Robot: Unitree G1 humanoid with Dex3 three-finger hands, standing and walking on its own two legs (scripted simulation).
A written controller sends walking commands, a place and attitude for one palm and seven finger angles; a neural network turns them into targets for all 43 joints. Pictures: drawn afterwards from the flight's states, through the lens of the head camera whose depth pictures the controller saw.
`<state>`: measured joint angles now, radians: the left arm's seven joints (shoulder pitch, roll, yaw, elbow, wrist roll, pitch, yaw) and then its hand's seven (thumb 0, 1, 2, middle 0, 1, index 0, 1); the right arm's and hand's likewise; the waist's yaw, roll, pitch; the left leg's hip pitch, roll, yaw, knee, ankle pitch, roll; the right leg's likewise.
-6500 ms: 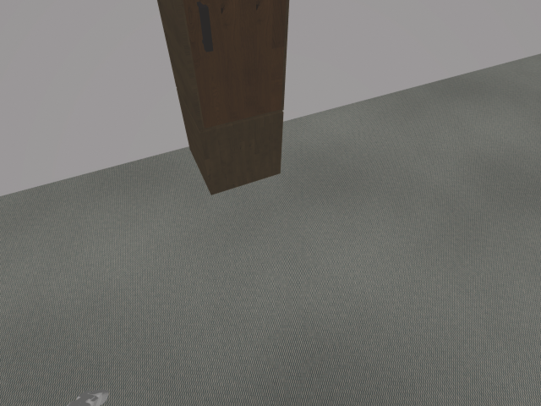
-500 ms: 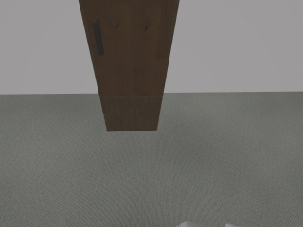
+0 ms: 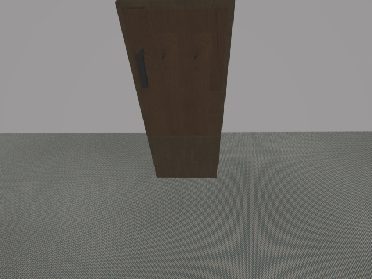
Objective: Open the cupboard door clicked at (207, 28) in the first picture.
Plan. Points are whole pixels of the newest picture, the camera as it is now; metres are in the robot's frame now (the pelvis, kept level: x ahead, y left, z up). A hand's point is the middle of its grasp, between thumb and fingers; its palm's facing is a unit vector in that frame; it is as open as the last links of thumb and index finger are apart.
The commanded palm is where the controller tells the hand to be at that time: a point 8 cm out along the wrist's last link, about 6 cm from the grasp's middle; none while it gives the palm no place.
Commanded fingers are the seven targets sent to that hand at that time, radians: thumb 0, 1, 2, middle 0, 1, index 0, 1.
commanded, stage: take the last steps up to it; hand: left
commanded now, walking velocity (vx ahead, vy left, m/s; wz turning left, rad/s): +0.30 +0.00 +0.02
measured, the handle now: (143, 68) +0.82 +0.22 +0.04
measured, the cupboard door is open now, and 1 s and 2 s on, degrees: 0 0 0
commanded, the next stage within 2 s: come to a stop and stand still in 0.68 s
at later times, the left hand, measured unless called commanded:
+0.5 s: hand (101, 277) +0.17 +0.24 -0.18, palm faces +0.02 -0.99 -0.17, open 7.3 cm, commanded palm none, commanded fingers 0.00 0.90 0.90 -0.20 -0.30 -0.20 -0.30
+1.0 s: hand (136, 214) +0.34 +0.19 -0.18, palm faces +0.01 -0.97 -0.23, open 7.2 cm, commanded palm none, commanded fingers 0.00 0.90 0.90 -0.20 -0.30 -0.20 -0.30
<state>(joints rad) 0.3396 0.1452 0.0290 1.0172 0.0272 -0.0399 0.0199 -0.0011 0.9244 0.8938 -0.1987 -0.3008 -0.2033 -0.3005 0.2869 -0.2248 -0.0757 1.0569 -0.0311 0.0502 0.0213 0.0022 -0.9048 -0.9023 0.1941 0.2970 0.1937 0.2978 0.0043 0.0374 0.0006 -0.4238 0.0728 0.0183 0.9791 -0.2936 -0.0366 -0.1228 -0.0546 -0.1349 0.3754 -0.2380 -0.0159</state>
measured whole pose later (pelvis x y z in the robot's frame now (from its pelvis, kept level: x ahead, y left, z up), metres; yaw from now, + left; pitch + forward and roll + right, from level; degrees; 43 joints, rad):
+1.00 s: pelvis +0.27 +0.01 -0.01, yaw -2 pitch -1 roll +0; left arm 0.19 0.15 0.04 1.05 0.02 -0.01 0.03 -0.02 0.94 0.89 -0.20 -0.30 -0.20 -0.30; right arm 0.21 -0.18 -0.05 1.05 -0.01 0.01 -0.03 0.00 -0.91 -0.90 0.19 0.30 0.19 0.30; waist 0.00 0.04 0.05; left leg -0.39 0.07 0.05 0.74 -0.36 -0.04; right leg -0.26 -0.02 -0.15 0.47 -0.20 -0.05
